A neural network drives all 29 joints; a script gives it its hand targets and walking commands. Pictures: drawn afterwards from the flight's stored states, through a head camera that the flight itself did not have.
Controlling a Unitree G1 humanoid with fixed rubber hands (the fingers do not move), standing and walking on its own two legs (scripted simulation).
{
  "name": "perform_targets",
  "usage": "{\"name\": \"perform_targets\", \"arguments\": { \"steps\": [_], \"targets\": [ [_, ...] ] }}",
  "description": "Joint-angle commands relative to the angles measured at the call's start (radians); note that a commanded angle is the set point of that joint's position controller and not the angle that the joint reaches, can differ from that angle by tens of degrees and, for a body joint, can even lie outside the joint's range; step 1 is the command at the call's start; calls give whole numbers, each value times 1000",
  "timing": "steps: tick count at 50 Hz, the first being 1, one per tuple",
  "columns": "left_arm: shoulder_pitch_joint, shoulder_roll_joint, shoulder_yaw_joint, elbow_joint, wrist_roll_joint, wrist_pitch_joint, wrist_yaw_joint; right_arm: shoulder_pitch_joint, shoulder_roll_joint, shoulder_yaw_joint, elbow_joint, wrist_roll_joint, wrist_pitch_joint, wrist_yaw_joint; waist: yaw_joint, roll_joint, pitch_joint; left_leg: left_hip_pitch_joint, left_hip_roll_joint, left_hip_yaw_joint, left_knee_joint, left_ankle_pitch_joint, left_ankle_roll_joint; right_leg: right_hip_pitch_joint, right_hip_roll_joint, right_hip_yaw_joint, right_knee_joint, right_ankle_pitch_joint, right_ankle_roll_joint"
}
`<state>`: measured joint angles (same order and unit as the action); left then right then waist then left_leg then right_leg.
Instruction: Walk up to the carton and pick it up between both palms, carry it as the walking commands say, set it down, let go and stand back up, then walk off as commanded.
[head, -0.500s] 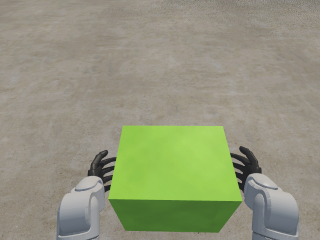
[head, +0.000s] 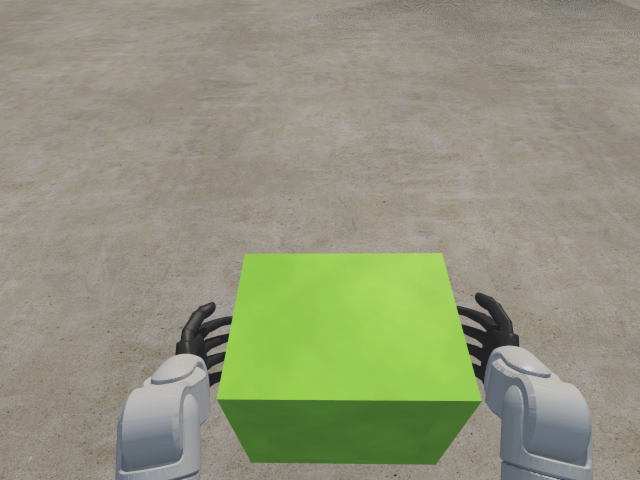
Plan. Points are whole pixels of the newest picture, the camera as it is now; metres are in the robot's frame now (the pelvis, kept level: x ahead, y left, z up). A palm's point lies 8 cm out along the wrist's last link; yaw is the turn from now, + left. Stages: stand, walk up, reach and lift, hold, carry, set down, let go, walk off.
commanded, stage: carry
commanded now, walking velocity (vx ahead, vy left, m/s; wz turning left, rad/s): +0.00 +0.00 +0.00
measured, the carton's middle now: (342, 362) +0.29 -0.01 +0.00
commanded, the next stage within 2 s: hold in 0.12 s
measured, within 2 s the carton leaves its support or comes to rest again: neither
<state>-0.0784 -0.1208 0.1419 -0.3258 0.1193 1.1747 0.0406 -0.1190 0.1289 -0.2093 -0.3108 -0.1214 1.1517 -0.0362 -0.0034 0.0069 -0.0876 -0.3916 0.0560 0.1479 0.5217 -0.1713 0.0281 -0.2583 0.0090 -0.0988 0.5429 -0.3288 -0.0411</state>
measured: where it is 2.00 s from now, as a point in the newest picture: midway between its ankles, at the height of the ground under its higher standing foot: outside the picture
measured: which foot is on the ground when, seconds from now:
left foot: down 0.00-1.00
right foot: down 0.00-1.00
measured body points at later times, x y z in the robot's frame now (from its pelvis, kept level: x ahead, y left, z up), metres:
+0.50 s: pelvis -0.02 +0.02 +0.01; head -0.02 +0.04 +0.46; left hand +0.27 +0.21 +0.02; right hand +0.28 -0.13 +0.03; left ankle +0.06 +0.12 -0.73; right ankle -0.03 -0.09 -0.73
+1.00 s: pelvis -0.01 +0.03 +0.01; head +0.00 +0.03 +0.46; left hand +0.29 +0.19 -0.01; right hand +0.30 -0.15 +0.00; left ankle +0.06 +0.12 -0.73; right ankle -0.03 -0.09 -0.73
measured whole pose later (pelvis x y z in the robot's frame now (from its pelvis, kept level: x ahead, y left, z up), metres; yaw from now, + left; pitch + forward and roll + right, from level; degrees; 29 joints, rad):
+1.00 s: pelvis -0.01 +0.03 +0.01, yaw -9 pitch -1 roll +0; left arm -0.24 -0.15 0.31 0.33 0.25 0.59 0.04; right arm -0.34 0.12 -0.34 0.50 -0.30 0.49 0.02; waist 0.12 -0.02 0.03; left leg -0.26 -0.02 0.05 0.42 -0.14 0.03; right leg -0.19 0.03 0.08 0.48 -0.26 -0.02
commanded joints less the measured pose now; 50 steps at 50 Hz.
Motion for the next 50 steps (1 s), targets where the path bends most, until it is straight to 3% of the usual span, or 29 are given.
{"name": "perform_targets", "arguments": {
  "steps": [1, 4, 6, 7, 9, 11, 13, 15, 17, 19, 21, 22, 24, 27, 29, 30, 32, 33, 34, 35, 39, 40, 41, 42, 43, 46, 47, 49, 50],
  "targets": [
    [-631, -772, -704, -98, -374, -68, -225, -551, 827, 769, -45, 392, -37, 238, -5, 18, -309, 188, 109, -118, -53, 103, 10, 35, -142, 120, -107, 247, 0],
    [-628, -837, -771, -196, -435, -57, -226, -616, 870, 883, -218, 470, -27, 229, 3, -91, -322, 174, 107, -120, -36, 148, 16, 72, -149, 119, -96, 344, 3],
    [-545, -754, -639, 6, -316, -88, -219, -506, 786, 734, 5, 353, -56, 230, 4, 9, -339, 184, 105, -106, -41, 119, 12, 70, -152, 125, -96, 327, -11],
    [-474, -649, -336, 415, -97, -238, -211, -390, 647, 422, 559, 81, -209, 217, 119, -177, -11, 402, -103, -194, -95, 80, 16, -86, 43, 282, -242, 160, -20],
    [-439, -542, -395, 277, -69, -449, -198, -392, 578, 421, 424, 47, -459, 197, 82, -36, -38, 566, -113, -208, -99, 197, 9, -85, 42, 236, -212, 217, -11],
    [-509, -633, -550, 71, -186, -504, -206, -451, 735, 631, 256, 152, -533, 188, 125, -12, -259, 537, -147, -197, -74, 414, -14, 119, 33, 252, -147, 618, 8],
    [-575, -627, -603, -54, -199, -528, -208, -603, 806, 793, 133, 240, -572, 197, 212, 3, -429, 474, -148, -174, -82, 403, -26, 269, -7, 306, -133, 779, 31],
    [-653, -637, -645, -62, -230, -520, -216, -586, 832, 851, 193, 250, -567, 193, 237, 19, -369, 420, -142, -160, -106, 298, -24, 238, 7, 288, -155, 601, 16],
    [-692, -645, -686, -17, -236, -515, -232, -610, 819, 827, 171, 235, -575, 182, 161, -13, -396, 509, -131, -183, -94, 270, -19, 169, 28, 286, -172, 462, 26],
    [-694, -554, -622, 40, -202, -517, -239, -623, 774, 774, 220, 203, -580, 172, 189, -11, -325, 529, -140, -165, -82, 180, -16, 71, 3, 309, -211, 284, 25],
    [-738, -642, -641, 123, -214, -499, -246, -622, 804, 732, 289, 178, -574, 184, 150, 24, -258, 587, -132, -173, -92, 110, -12, -20, 41, 274, -247, 61, 17],
    [-745, -663, -625, 178, -227, -498, -253, -691, 805, 719, 297, 177, -575, 197, 140, -15, -248, 579, -130, -177, -92, 30, -11, -44, 43, 280, -251, -39, 13],
    [-774, -724, -595, 278, -215, -488, -267, -734, 794, 659, 332, 144, -585, 213, 86, -29, -212, 616, -114, -206, -100, 23, -18, -90, 55, 246, -250, -35, 15],
    [-880, -833, -603, 277, -231, -500, -276, -767, 850, 629, 416, 151, -586, 255, 56, 37, -213, 565, -82, -262, -145, 4, -27, -21, 57, 238, -206, 47, 4],
    [-782, -1007, -600, 335, -255, -468, -259, -774, 881, 651, 448, 149, -569, 301, 90, 91, -318, 667, -61, -319, -190, 91, -57, 1, 59, 216, -189, 136, -42],
    [-798, -1019, -606, 359, -248, -465, -265, -794, 840, 592, 466, 120, -570, 312, 29, 106, -319, 622, -74, -301, -201, 74, -66, 32, 55, 217, -202, 154, -38],
    [-778, -1003, -576, 394, -230, -465, -264, -756, 851, 558, 530, 106, -568, 329, 26, 57, -255, 646, -56, -329, -215, 81, -67, 10, 46, 218, -209, 148, -45],
    [-732, -959, -481, 443, -168, -459, -253, -783, 811, 532, 573, 100, -563, 351, 84, 66, -169, 608, -59, -310, -224, 94, -67, -17, 40, 215, -221, 126, -50],
    [-760, -933, -455, 492, -146, -471, -255, -771, 810, 476, 626, 76, -565, 353, 63, 53, -121, 550, -62, -299, -232, 2, -58, -6, 38, 221, -221, 77, -44],
    [-781, -963, -474, 432, -156, -488, -244, -806, 845, 514, 616, 95, -578, 369, 112, 55, -156, 534, -49, -326, -259, -62, -49, 34, 51, 212, -183, 97, -39],
    [-803, -1002, -395, 564, -130, -520, -238, -833, 799, 410, 728, 39, -626, 402, 87, 36, -161, 570, -41, -325, -243, -75, -59, -54, 44, 222, -195, 52, -54],
    [-824, -1004, -413, 534, -152, -536, -235, -861, 850, 440, 729, 66, -648, 412, 107, 34, -190, 557, -44, -317, -233, -88, -54, -31, 40, 228, -188, 72, -56],
    [-776, -1005, -367, 560, -132, -553, -238, -825, 840, 420, 747, 45, -658, 412, 110, -33, -184, 564, -62, -302, -193, 40, -53, -74, 48, 220, -195, 107, -54],
    [-739, -1005, -366, 575, -117, -567, -240, -840, 842, 435, 719, 60, -677, 415, 144, 24, -238, 588, -60, -300, -180, 107, -55, -69, 42, 230, -186, 131, -58],
    [-777, -980, -373, 547, -134, -587, -249, -860, 869, 468, 697, 79, -687, 413, 154, -12, -250, 585, -66, -281, -147, 160, -46, -83, 50, 221, -176, 142, -51],
    [-808, -1000, -394, 537, -129, -629, -242, -847, 871, 464, 733, 75, -724, 399, 129, 43, -312, 579, -68, -275, -117, 212, -54, -79, 54, 233, -163, 168, -59],
    [-800, -935, -390, 533, -125, -636, -248, -837, 883, 462, 749, 82, -732, 395, 156, 27, -313, 560, -75, -247, -113, 256, -45, -100, 61, 220, -157, 180, -47],
    [-806, -933, -384, 578, -112, -662, -270, -805, 853, 434, 755, 38, -752, 377, 101, -12, -335, 519, -82, -237, -75, 265, -37, -101, 61, 236, -151, 189, -47],
    [-803, -897, -381, 547, -113, -685, -279, -812, 872, 478, 719, 62, -762, 369, 139, -9, -360, 523, -93, -203, -50, 315, -34, -110, 61, 233, -144, 210, -40]
  ]
}}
